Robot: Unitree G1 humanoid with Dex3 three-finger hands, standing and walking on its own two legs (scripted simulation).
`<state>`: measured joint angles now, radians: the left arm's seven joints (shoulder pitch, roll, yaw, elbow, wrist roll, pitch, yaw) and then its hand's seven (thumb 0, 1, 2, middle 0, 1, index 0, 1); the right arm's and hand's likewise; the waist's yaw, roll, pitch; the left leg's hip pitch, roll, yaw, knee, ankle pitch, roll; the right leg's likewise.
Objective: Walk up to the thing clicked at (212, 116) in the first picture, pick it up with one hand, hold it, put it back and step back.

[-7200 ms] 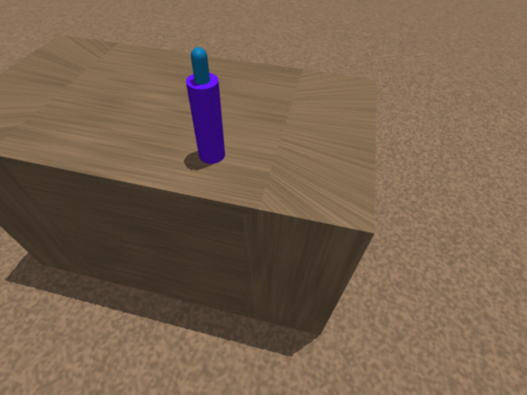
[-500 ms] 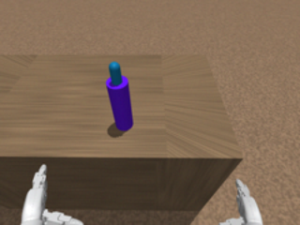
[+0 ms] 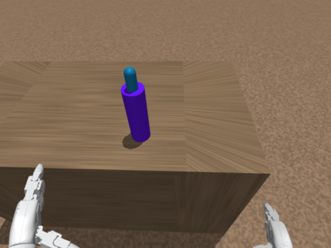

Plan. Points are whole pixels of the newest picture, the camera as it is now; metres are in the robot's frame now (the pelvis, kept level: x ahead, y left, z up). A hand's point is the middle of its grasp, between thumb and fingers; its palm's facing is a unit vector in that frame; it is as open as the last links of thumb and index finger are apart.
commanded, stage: rise first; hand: left
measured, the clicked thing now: (135, 106) +0.49 +0.10 +0.06
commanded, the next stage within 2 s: go down in 0.56 s
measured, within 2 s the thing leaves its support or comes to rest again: neither
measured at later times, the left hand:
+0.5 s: hand (57, 214) +0.17 +0.22 +0.07, palm faces +0.21 -0.91 -0.36, open 17.6 cm
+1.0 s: hand (51, 190) +0.21 +0.24 +0.09, palm faces +0.22 -0.94 -0.27, open 17.6 cm
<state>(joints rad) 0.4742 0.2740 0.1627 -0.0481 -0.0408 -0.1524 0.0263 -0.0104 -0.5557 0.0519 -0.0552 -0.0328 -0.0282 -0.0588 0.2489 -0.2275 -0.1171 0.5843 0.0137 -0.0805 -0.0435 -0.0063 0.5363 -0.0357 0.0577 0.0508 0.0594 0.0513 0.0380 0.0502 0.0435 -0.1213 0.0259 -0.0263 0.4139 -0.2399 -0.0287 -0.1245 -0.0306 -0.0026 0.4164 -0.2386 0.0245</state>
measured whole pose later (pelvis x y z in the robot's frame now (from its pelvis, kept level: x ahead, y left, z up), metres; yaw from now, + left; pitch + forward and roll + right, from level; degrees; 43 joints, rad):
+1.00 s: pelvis -0.01 +0.00 -0.01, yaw +1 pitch -2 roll +0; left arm 0.30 0.29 0.27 -0.02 -0.13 -0.28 -0.11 -0.01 -0.59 0.03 -0.09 -0.06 -0.07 -0.07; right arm 0.18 -0.24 -0.15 0.69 0.02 -0.12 -0.04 -0.01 0.53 -0.05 0.06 0.05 0.06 0.05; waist 0.02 0.04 0.01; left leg -0.21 0.01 -0.04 0.52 -0.27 -0.02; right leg -0.21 -0.04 -0.01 0.52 -0.27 0.03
